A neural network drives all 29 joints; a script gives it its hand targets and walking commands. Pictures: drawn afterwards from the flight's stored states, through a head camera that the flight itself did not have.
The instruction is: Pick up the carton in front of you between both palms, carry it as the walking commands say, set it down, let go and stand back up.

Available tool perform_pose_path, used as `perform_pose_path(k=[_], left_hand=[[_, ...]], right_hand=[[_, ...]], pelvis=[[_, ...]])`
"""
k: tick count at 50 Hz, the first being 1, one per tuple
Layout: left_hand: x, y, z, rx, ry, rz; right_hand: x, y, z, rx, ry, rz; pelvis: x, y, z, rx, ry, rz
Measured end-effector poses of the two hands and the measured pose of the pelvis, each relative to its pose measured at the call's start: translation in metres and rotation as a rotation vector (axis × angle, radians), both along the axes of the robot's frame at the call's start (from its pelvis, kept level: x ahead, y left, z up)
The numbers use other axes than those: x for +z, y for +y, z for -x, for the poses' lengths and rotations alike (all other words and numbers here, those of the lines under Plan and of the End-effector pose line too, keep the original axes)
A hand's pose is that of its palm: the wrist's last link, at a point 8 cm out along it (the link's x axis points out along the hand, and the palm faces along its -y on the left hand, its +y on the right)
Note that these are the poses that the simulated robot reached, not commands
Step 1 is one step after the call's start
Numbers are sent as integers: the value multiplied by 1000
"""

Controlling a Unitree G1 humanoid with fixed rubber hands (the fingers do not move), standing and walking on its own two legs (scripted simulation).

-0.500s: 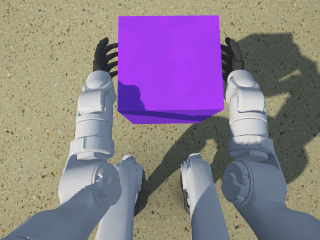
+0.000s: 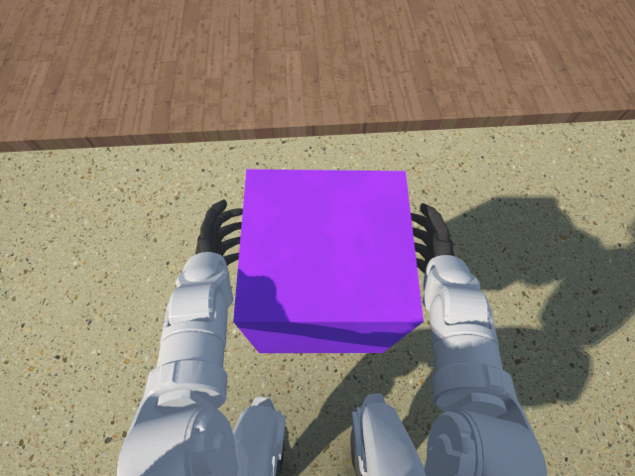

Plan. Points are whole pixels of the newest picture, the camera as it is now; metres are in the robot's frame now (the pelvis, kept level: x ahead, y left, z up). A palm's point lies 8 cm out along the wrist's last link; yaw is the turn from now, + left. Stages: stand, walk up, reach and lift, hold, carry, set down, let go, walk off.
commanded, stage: reach and lift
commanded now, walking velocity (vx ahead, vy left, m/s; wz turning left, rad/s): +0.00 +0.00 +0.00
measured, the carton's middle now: (323, 273) +0.40 -0.01 -0.09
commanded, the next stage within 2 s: hold in 1.54 s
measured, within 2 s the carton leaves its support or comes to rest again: neither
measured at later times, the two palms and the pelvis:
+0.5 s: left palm (161, 242) +0.34 +0.15 +0.12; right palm (480, 248) +0.34 -0.15 +0.12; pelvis +0.04 +0.00 +0.10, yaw +0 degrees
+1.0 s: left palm (154, 240) +0.34 +0.15 +0.14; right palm (489, 245) +0.33 -0.15 +0.13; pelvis +0.03 +0.00 +0.11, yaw +0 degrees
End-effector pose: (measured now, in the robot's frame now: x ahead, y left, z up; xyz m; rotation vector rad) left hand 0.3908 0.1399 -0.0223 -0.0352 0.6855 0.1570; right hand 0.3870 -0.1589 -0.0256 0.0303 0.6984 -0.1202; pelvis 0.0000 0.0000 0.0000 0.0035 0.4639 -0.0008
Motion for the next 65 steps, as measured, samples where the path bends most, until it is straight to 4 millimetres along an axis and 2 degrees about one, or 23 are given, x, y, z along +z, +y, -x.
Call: perform_pose_path(k=[16,27,35,43,65], left_hand=[[96,6,32,-11,-9,-7],[150,8,50,-39,-35,-32],[152,9,58,-42,2,-32],[155,8,56,-37,-14,-28],[165,8,49,-62,-11,-59]], right_hand=[[96,6,33,-2,-9,4],[151,8,52,8,-37,27],[154,8,59,10,0,26],[156,8,58,6,-15,23],[167,7,51,28,-13,54]], pelvis=[[77,2,-31,-3,-266,4],[104,1,-41,-3,-464,6],[105,1,-33,-2,-530,6],[105,1,-30,-2,-538,6],[112,0,-49,-3,-551,6]])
